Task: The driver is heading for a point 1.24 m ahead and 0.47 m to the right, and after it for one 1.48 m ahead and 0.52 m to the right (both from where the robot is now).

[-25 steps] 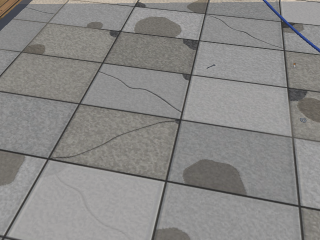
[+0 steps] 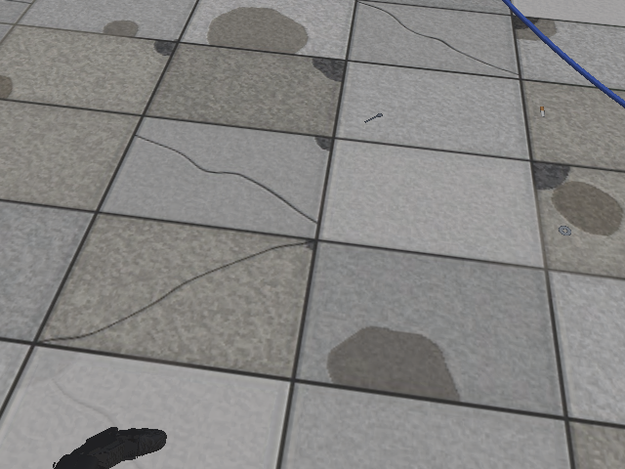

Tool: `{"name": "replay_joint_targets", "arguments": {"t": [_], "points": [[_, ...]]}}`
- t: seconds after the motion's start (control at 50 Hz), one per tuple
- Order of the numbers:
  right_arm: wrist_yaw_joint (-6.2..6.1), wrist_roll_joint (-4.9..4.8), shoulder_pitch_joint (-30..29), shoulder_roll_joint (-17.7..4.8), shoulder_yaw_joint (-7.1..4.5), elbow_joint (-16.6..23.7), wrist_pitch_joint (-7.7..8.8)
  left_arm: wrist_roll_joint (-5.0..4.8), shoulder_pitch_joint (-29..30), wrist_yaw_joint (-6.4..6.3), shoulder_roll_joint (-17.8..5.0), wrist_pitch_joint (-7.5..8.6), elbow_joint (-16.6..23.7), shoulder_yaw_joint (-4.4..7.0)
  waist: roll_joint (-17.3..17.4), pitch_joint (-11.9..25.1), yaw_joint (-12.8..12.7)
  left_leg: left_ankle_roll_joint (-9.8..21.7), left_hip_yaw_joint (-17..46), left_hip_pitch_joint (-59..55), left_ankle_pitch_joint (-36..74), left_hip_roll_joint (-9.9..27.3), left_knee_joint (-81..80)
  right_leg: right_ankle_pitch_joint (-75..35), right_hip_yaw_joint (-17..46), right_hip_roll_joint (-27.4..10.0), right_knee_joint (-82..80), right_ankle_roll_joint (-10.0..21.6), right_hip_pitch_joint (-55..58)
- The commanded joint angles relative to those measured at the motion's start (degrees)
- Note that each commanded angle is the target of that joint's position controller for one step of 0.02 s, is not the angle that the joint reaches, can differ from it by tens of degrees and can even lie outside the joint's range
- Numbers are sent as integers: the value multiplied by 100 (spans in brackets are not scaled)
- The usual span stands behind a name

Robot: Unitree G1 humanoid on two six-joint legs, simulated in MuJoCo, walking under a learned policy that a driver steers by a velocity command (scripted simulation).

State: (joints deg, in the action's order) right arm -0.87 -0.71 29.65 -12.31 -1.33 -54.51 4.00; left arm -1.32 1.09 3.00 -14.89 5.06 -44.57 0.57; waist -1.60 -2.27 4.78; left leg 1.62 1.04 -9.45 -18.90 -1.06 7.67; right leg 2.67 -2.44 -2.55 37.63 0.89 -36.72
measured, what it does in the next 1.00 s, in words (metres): walks ahead: right foot, then left foot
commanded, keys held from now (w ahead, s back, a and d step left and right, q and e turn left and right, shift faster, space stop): w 0.50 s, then w+e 0.50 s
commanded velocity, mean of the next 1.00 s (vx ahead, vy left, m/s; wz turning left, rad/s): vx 0.49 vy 0.00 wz -0.18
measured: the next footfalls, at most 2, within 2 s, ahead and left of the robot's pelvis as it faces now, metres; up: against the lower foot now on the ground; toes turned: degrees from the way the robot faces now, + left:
right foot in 0.10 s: +0.25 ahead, -0.12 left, +0.00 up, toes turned -1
left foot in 0.64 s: +0.53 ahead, +0.13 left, +0.00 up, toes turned -1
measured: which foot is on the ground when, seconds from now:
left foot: down 0.00-0.12, up 0.14-0.62, down 0.64-1.00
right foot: up 0.00-0.08, down 0.10-0.66, up 0.68-1.00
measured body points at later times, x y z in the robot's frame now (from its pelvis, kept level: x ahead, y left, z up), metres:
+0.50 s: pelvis +0.27 -0.03 +0.01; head +0.29 -0.02 +0.46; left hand +0.27 +0.25 -0.12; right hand +0.46 -0.28 -0.09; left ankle +0.47 +0.15 -0.68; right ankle +0.21 -0.12 -0.73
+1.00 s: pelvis +0.54 +0.02 +0.01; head +0.56 +0.01 +0.46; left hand +0.76 +0.24 -0.10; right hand +0.51 -0.26 -0.12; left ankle +0.49 +0.13 -0.73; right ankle +0.67 -0.17 -0.68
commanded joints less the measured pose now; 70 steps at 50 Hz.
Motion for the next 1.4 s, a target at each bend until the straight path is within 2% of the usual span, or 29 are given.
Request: {"name": "replay_joint_targets", "arguments": {"t": [0.02,0.08,0.1,0.12,0.14,0.16,0.2,0.3,0.52,0.58,0.62,0.64,0.66,0.68,0.7,0.74,0.78,0.92,1.06,1.1,1.14,1.16,1.18,1.2,1.22,1.24,1.26,1.3,1.4], "points": [[-52,-48,-161,-1162,-279,233,104,-30,551,-21,-573,67,573,140,845,-467,-386,684,418,816,3304,1409,-140,-422,28,217,-685,173,809],[-45,65,-334,-1201,-312,267,-59,-39,-1061,-121,-1013,-2,129,418,974,705,-1227,379,102,607,5770,1230,1991,-21,-182,575,-625,570,2724],[-52,130,-314,-1095,-254,358,-86,-16,-1999,-181,-1211,-47,-102,508,746,1294,-1581,242,94,1707,4704,1056,3429,116,442,-15,-435,815,4328],[29,126,543,-180,-12,429,-3,138,-2643,-180,-1729,-50,-264,625,-938,2336,-1151,-129,54,3833,878,-15,5958,1622,3369,-1678,-953,1855,6315],[82,-7,387,-433,-42,297,154,100,-2530,-139,-1247,-40,-301,491,-1045,2478,-1239,-25,845,4426,-1263,-222,6850,2623,4962,-1905,-2205,1916,6048],[106,-220,-334,-930,-200,544,233,59,-1890,-139,-994,-5,-240,414,-785,1193,-1077,69,704,5024,-937,124,7153,2868,4150,-1734,-2415,1593,5024],[35,-155,-952,-995,-236,680,256,121,-1074,-107,-697,60,-113,331,-5,272,-674,137,429,4612,5,692,6568,1681,2669,-1319,-2693,1317,3175],[-46,20,-916,-703,-245,693,-22,157,-1050,-96,-651,195,-313,321,-256,12,-260,-68,334,4083,673,1049,5597,840,1386,-860,-3305,1361,1947],[185,-31,-3177,-609,-131,1398,178,7,-2361,-306,-1027,-32,-803,388,-1,-307,-1012,-235,40,4550,2311,680,2378,131,858,-989,-2972,1121,3368],[257,-40,-3079,-829,-192,1477,251,-11,-2375,-331,-1124,-141,-823,435,-152,-194,-786,-71,106,4152,1657,531,1993,-273,1180,-1204,-2473,995,3769],[221,-35,-2073,-1155,-361,1209,300,16,-2184,-332,-1115,-192,-754,423,-181,392,-200,149,-96,2641,1424,300,1700,-1443,1033,-897,-1338,791,3593],[164,45,-1043,-1521,-496,984,308,105,-2156,-319,-824,-173,-631,308,40,1267,228,448,354,951,1517,837,2005,-1037,797,-547,107,597,2783],[130,145,-365,-2139,-664,833,245,101,-2765,-289,-138,-72,-479,113,1412,2222,124,1236,2643,-1405,790,2339,1815,1121,212,396,2318,123,477],[146,135,-267,-1640,-537,819,224,-24,-2715,-294,-408,22,-549,163,1612,2454,220,1399,3850,-1389,188,2613,1106,3054,930,464,3239,103,-229],[139,116,-717,-1257,-412,881,230,-181,-2278,-302,-931,48,-442,321,1163,1544,172,1102,3001,-677,73,2416,991,2699,1069,152,3598,173,-626],[151,83,-1508,-864,-293,943,244,-111,-1861,-352,-851,-2,-360,362,738,622,-123,842,1660,707,711,1960,613,1804,871,-295,3207,142,-425],[162,142,-1834,-735,-268,902,298,-77,-1998,-342,-618,-159,-375,394,887,297,-403,723,864,1488,1148,1663,223,1315,857,-497,2898,86,118],[35,163,-1769,-1054,-395,660,307,0,-1313,-233,-313,-307,75,364,511,-102,-421,811,-572,1585,2224,1531,-121,-145,685,-516,1294,-55,-184],[-31,-20,-1301,-1367,-519,455,69,9,-195,18,-309,-290,678,320,373,-373,-121,664,-1153,493,2898,1845,263,-27,80,-328,-11,248,-298],[-48,-56,-1398,-1515,-566,488,-14,6,-330,51,-464,-317,764,400,532,-140,-327,538,-1324,287,4506,1855,878,502,-219,-29,-76,454,204],[-65,-98,-1544,-1634,-598,550,-113,-26,-1317,27,-807,-356,589,610,615,478,-945,374,-1495,448,5853,1695,2424,814,-512,459,-224,749,1592],[-74,-81,-1558,-1539,-549,591,-119,-36,-2295,-61,-1166,-386,324,818,405,975,-1425,147,-1580,1251,5211,1444,3828,538,-323,621,-563,977,3146],[-52,157,-1313,-906,-362,789,-58,-61,-2695,-192,-1763,-433,205,966,-866,1321,-1214,-169,-1552,3282,1276,847,5830,627,1801,-614,-746,1505,4809],[19,104,-1158,-632,-216,1049,177,-5,-2464,-140,-1937,-313,473,914,-1266,2225,-845,-321,-176,4878,-1721,-193,7223,1776,5049,-1668,-1823,2537,5894],[93,-131,-1907,-1143,-330,1176,357,21,-2430,-84,-1414,-217,471,761,-472,1865,-1185,-190,460,5543,-1324,129,7388,1816,4714,-1620,-2249,2195,5737],[117,-210,-2126,-1167,-325,1269,453,24,-2212,-83,-1198,-143,451,698,-327,1150,-1048,-42,382,5685,-774,374,7015,1460,3841,-1426,-2235,1962,5024],[63,-87,-2080,-1125,-330,1167,481,11,-1790,-90,-1026,-111,513,646,165,756,-750,-34,386,5324,-328,638,6489,876,3170,-1139,-2212,1725,4160],[45,71,-1900,-1216,-410,1090,361,93,-1347,-138,-769,-102,677,546,-9,531,-414,-127,421,4570,121,861,5850,-27,2494,-805,-2393,1571,3148],[25,171,-2470,-891,-334,1352,177,38,-1731,-332,-1046,-87,593,619,-21,278,-521,-540,222,4589,1185,661,4332,-802,1846,-481,-2561,1517,2563]]}}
